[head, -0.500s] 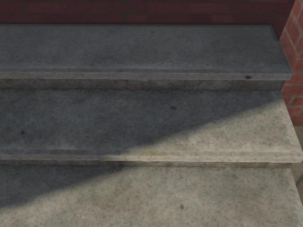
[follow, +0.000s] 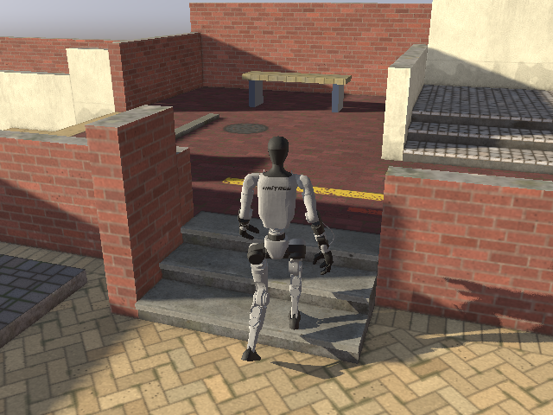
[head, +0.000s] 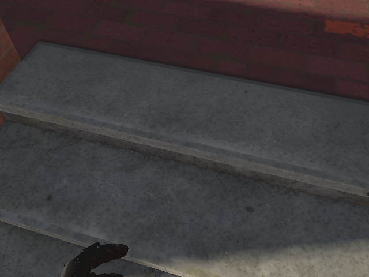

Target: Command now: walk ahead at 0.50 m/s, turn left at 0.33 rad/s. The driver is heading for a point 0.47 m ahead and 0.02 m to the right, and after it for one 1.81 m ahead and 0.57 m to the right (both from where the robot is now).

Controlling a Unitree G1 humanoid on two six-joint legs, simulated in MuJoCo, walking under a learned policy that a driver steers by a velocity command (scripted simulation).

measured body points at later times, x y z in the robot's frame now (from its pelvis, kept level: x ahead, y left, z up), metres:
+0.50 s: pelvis +0.28 +0.00 +0.11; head +0.34 -0.01 +0.55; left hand +0.13 +0.19 -0.02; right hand +0.59 -0.13 +0.06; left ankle +0.46 +0.11 -0.41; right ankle +0.12 -0.11 -0.63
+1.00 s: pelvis +0.58 +0.03 +0.24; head +0.60 +0.05 +0.69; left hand +0.84 +0.16 +0.15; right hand +0.47 -0.16 +0.10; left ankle +0.52 +0.12 -0.50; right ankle +0.63 -0.10 -0.21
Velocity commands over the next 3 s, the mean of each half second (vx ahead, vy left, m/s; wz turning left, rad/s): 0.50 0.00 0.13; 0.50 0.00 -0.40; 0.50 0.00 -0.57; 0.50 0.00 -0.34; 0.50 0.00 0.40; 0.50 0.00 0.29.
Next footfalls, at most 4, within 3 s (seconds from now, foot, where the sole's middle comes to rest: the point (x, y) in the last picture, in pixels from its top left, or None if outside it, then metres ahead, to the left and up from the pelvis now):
0.58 left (154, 218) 0.56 0.12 -0.54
1.18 right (223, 117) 0.86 -0.11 -0.40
1.74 left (225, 46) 1.23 -0.15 -0.40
2.22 right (295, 34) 1.30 -0.45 -0.40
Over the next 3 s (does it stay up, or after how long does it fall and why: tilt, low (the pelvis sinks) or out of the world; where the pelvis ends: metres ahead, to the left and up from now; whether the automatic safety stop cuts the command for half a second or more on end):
stays up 1.62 -0.38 0.38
